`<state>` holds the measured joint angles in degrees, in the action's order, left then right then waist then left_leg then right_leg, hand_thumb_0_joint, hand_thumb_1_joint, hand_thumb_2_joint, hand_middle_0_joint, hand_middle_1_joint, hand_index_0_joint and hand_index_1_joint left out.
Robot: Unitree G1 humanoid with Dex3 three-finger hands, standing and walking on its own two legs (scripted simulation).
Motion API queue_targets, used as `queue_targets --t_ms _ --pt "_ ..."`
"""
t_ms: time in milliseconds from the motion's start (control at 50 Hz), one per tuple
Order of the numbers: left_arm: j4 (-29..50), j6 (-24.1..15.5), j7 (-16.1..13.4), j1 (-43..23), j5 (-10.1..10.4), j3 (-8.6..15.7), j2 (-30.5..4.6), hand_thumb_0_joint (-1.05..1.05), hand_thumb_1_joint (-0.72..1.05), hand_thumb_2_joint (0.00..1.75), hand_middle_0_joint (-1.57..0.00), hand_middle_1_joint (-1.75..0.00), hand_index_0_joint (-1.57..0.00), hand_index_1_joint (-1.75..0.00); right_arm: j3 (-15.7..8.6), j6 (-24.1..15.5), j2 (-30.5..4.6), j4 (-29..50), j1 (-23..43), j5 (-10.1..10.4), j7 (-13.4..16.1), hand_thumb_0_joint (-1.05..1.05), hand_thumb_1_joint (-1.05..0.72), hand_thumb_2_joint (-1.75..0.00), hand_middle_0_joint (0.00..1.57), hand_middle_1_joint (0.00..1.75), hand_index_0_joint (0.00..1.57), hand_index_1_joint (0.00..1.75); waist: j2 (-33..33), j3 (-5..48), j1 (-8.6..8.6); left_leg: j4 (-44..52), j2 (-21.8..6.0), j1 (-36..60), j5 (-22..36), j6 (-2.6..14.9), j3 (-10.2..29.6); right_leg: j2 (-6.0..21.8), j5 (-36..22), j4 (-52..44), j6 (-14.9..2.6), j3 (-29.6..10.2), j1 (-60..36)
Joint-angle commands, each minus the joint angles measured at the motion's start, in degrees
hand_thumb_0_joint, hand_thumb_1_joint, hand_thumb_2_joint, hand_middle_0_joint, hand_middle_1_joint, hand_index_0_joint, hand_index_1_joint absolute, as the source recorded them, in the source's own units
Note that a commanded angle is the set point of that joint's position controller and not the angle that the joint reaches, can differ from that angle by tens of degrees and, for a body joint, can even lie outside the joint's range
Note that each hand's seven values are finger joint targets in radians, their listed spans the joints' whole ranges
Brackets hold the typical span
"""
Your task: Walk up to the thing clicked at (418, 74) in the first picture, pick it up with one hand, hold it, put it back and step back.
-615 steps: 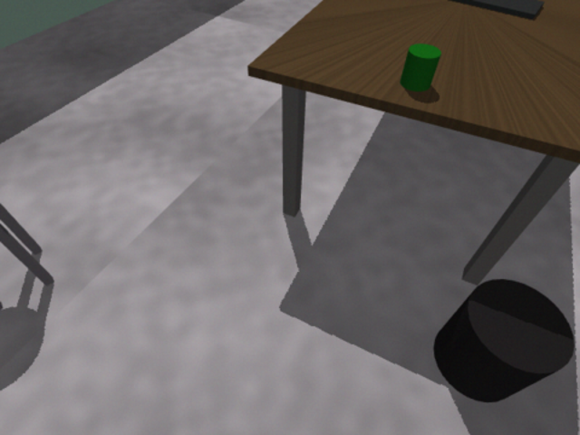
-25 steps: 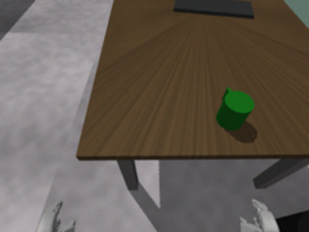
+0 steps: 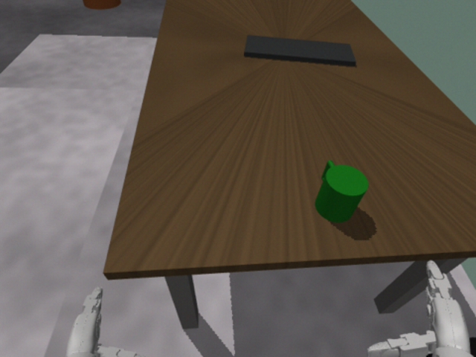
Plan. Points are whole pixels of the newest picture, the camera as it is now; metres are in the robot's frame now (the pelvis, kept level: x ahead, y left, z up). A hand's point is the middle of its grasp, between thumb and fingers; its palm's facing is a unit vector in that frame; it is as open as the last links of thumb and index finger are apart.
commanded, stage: rise first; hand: right
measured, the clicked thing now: (336, 187) +0.45 -0.21 +0.00
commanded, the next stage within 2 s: go down in 1.08 s
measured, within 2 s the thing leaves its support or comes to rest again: neither
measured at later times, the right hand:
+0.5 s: hand (439, 320) +0.17 -0.27 +0.06, palm faces +0.34 +0.85 -0.39, open 17.7 cm
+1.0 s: hand (459, 318) +0.16 -0.27 +0.09, palm faces +0.37 +0.83 -0.42, open 17.6 cm
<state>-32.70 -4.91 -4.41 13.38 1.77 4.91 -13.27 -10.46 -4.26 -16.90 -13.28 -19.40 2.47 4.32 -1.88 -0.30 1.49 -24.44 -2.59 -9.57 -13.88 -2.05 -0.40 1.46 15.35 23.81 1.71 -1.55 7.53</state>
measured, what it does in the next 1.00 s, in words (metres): stands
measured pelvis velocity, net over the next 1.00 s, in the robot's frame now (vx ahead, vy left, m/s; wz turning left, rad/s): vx -0.03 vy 0.00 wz -0.01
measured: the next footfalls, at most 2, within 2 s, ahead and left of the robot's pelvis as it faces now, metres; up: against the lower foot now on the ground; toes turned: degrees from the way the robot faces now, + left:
none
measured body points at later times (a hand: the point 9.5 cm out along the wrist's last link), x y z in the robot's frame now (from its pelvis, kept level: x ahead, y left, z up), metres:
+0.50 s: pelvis -0.02 +0.00 +0.00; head -0.03 +0.02 +0.45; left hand +0.14 +0.27 -0.08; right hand +0.14 -0.31 +0.08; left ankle -0.01 +0.14 -0.74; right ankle -0.03 -0.14 -0.74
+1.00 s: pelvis -0.03 +0.00 +0.00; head -0.04 +0.02 +0.45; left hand +0.12 +0.27 -0.09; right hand +0.13 -0.31 +0.12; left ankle -0.01 +0.14 -0.74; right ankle -0.03 -0.14 -0.74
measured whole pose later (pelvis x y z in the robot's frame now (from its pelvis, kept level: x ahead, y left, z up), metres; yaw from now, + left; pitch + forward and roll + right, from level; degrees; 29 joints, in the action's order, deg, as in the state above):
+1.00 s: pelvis -0.03 +0.00 +0.00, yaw +0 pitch -4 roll +0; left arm -36.0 -7.6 -2.3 14.6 1.2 9.7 -12.7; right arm -18.7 -14.8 -18.5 4.5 -24.0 2.3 1.7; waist -2.4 -3.4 2.4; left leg -24.4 -2.7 -8.5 -11.6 -1.7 -0.8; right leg 1.3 12.7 23.5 1.9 -2.0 6.6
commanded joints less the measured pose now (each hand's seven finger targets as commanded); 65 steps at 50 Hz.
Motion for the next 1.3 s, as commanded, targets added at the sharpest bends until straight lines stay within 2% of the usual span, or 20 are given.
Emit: queue_targets --t_ms 0,100,160,180,200,280,340,460,500,580,700,840,880,1020,1080,1160,1180,1200,1220,1280 --pt "5.6 -1.6 0.6 1.8 -0.2 4.3 -7.4 0.00 -0.54 0.04 -0.06 -0.05 -0.05 -0.05 -6.9 -3.6 -10.4 14.3 -0.9 0.3 -0.4 0.00 0.61 -0.03 0.03 0.06 0.04 0.06 -0.3 4.6 -0.01 2.1 2.3 3.6 17.9 1.49 -4.0 -1.7 -20.4 -2.1 -1.53 4.0 -0.1" --pt "7.2 -1.9 1.0 -5.6 -0.4 7.0 -10.3 0.00 -0.54 0.04 -0.05 -0.05 -0.05 -0.05 -8.7 -4.6 -11.0 19.3 1.5 0.4 -0.9 0.00 0.61 -0.03 0.04 0.06 0.04 0.06 0.8 4.3 0.52 2.2 2.4 3.6 15.2 1.62 -4.1 -1.3 -18.1 -2.7 -1.36 3.3 -0.2" --pt "9.0 -2.5 1.0 -8.4 -0.5 2.9 -5.8 0.00 -0.56 0.05 -0.06 -0.05 -0.05 -0.06 -8.1 -6.1 -10.2 22.6 2.0 0.1 -0.6 0.00 0.60 -0.04 0.04 0.06 0.04 0.06 2.1 4.6 1.42 2.7 2.2 4.6 13.6 1.65 -4.0 -1.5 -16.7 -2.7 -1.59 3.1 -0.2" --pt "9.2 -2.7 0.8 -8.6 -0.6 3.7 -6.8 0.00 -0.56 0.05 -0.06 -0.05 -0.05 -0.06 -8.6 -6.7 -10.8 23.4 1.9 0.2 -0.4 0.00 0.59 -0.04 0.04 0.06 0.05 0.06 2.3 4.9 1.46 3.0 2.1 4.9 12.6 1.56 -3.7 -1.8 -15.5 -2.6 -1.70 3.3 -0.1" --pt "9.8 -2.8 0.4 -7.4 -0.8 5.8 -9.5 0.00 -0.56 0.05 -0.06 -0.05 -0.05 -0.06 -9.5 -6.9 -11.5 23.0 1.0 0.2 -0.3 0.00 0.59 -0.03 0.04 0.06 0.04 0.06 3.3 5.0 0.96 2.8 2.3 4.8 12.3 1.58 -3.9 -1.6 -15.3 -2.8 -1.71 3.1 -0.4" --pt "5.9 -2.4 0.8 -1.2 -0.9 4.4 -6.2 0.00 -0.57 0.05 -0.05 -0.05 -0.04 -0.06 -9.7 -7.9 -10.6 22.8 -3.0 -0.2 -0.8 0.00 0.61 -0.03 0.04 0.06 0.04 0.06 1.0 2.5 1.27 3.3 1.9 3.6 10.7 1.61 -3.7 -2.2 -13.6 -3.2 -1.85 3.8 0.2" --pt "8.3 -3.0 0.8 -2.9 -0.8 8.2 -10.4 0.00 -0.55 0.04 -0.05 -0.05 -0.05 -0.05 -12.2 -8.7 -12.5 26.3 -1.4 0.2 -1.0 0.00 0.61 -0.03 0.04 0.06 0.04 0.06 0.2 3.5 0.88 3.0 2.2 3.7 9.9 1.84 -4.2 -1.8 -13.0 -3.8 -1.50 3.5 0.2" --pt "5.7 -3.6 1.6 -4.8 -0.6 6.3 -6.7 0.00 -0.56 0.05 -0.05 -0.04 -0.04 -0.05 -11.8 -10.1 -11.3 28.2 -0.4 0.4 -1.6 0.00 0.61 -0.03 0.04 0.06 0.05 0.06 -0.6 0.7 0.64 4.0 2.1 2.5 7.0 1.77 -3.9 -1.9 -9.7 -4.1 -1.83 3.5 1.8" --pt "6.4 -3.9 1.9 -4.5 -0.6 3.5 -4.0 0.00 -0.56 0.05 -0.05 -0.04 -0.04 -0.05 -11.2 -10.7 -10.7 28.2 -1.3 0.3 -1.8 0.00 0.61 -0.03 0.04 0.06 0.05 0.06 0.0 0.6 0.81 4.6 1.9 2.7 5.6 1.68 -3.7 -2.3 -8.2 -4.1 -2.06 3.7 2.0" --pt "7.4 -4.5 0.9 -5.5 -0.9 8.4 -9.8 0.00 -0.56 0.05 -0.05 -0.05 -0.05 -0.05 -12.9 -11.6 -12.7 29.0 1.5 0.2 -1.5 0.00 0.58 -0.03 0.04 0.06 0.05 0.06 1.9 2.2 0.01 4.5 1.8 2.2 5.7 1.55 -3.7 -2.3 -8.3 -4.0 -2.12 3.3 -0.2" --pt "7.5 -5.2 1.3 -3.9 -0.7 6.8 -7.0 0.00 -0.55 0.05 -0.05 -0.05 -0.05 -0.05 -13.0 -12.8 -12.1 27.1 1.6 0.2 -1.6 0.00 0.60 -0.03 0.04 0.06 0.05 0.06 0.9 0.7 0.58 4.9 2.0 2.2 2.0 1.78 -4.0 -2.5 -4.8 -5.0 -2.11 3.3 1.7" --pt "5.9 -5.5 2.1 -3.2 -0.4 6.0 -5.7 0.00 -0.56 0.06 -0.05 -0.05 -0.04 -0.05 -14.4 -14.1 -12.6 28.6 -0.3 0.5 -2.0 0.00 0.61 -0.03 0.04 0.06 0.05 0.06 -1.2 0.0 1.78 4.6 2.3 2.5 2.5 2.19 -4.2 -2.1 -5.6 -5.5 -1.76 3.3 2.7" --pt "6.3 -5.8 1.9 -4.6 -0.6 8.3 -8.5 0.00 -0.57 0.06 -0.05 -0.05 -0.04 -0.06 -15.6 -14.3 -13.8 29.1 0.5 0.6 -1.8 0.00 0.60 -0.04 0.04 0.06 0.05 0.06 -1.1 0.5 1.48 4.7 2.3 2.7 2.0 2.17 -4.2 -2.1 -4.9 -5.5 -1.76 3.1 2.9" --pt "5.2 -6.0 1.8 -5.4 -0.9 6.3 -6.1 0.00 -0.56 0.07 -0.05 -0.06 -0.05 -0.06 -15.4 -15.2 -13.6 30.5 -0.3 0.3 -1.7 0.00 0.57 -0.04 0.05 0.06 0.05 0.06 0.3 2.9 1.54 4.7 2.0 3.8 4.7 1.84 -3.8 -2.3 -7.7 -4.2 -2.07 3.3 1.5" --pt "6.2 -6.2 1.3 -5.3 -0.9 9.1 -9.4 0.00 -0.56 0.08 -0.05 -0.06 -0.05 -0.06 -16.5 -15.3 -14.4 30.7 -0.5 0.4 -1.7 0.00 0.56 -0.05 0.05 0.06 0.05 0.06 1.1 3.1 1.08 4.6 2.1 3.5 4.9 1.88 -4.1 -2.2 -8.0 -4.5 -2.00 3.2 0.7" --pt "4.2 -5.6 1.8 -3.2 -0.6 8.0 -6.8 0.00 -0.49 0.00 -0.05 -0.05 -0.07 -0.04 -17.1 -14.9 -13.6 26.8 -3.3 0.7 -2.0 0.00 0.51 -0.06 0.04 0.06 0.05 0.06 1.7 0.3 1.52 4.9 2.1 2.9 4.5 1.75 -4.3 -2.4 -7.8 -4.3 -2.11 3.3 1.9" --pt "4.4 -5.8 2.5 -5.0 -2.1 6.2 -4.9 0.00 -0.57 0.08 -0.06 -0.05 -0.05 -0.07 -14.4 -17.1 -7.9 29.5 -3.3 -0.7 -2.7 0.00 0.50 -0.07 0.05 0.06 0.05 0.06 5.0 3.2 -0.23 3.2 2.7 1.6 7.1 1.08 -4.0 -2.3 -9.2 -2.6 -2.14 2.6 1.1" --pt "4.8 -5.4 1.6 -3.5 -0.5 10.5 -9.2 0.00 -0.49 0.00 -0.05 -0.05 -0.07 -0.04 -19.9 -15.5 -16.7 26.5 -1.9 0.7 -1.9 0.00 0.47 -0.06 0.04 0.06 0.05 0.06 0.4 2.3 1.79 4.5 1.6 3.4 6.4 1.62 -4.0 -2.6 -9.3 -3.9 -2.05 3.4 1.2" --pt "3.7 -5.4 2.4 -4.5 -2.2 6.9 -5.4 0.00 -0.54 0.04 -0.05 -0.05 -0.05 -0.05 -15.6 -17.7 -9.7 31.4 -0.7 -0.8 -2.6 0.00 0.54 -0.04 0.04 0.05 0.05 0.05 2.9 3.2 -0.33 3.4 2.4 0.8 7.2 1.10 -3.6 -2.7 -9.2 -2.7 -2.11 2.7 0.5" --pt "6.0 -5.8 1.6 -5.9 -2.0 10.5 -9.8 0.00 -0.54 0.04 -0.05 -0.04 -0.05 -0.05 -18.8 -19.0 -12.7 27.0 -0.2 -0.4 -3.1 0.00 0.56 -0.04 0.04 0.06 0.05 0.06 3.9 4.6 -0.56 2.4 2.4 1.3 8.7 0.95 -3.5 -2.6 -10.1 -2.3 -2.13 2.3 0.3"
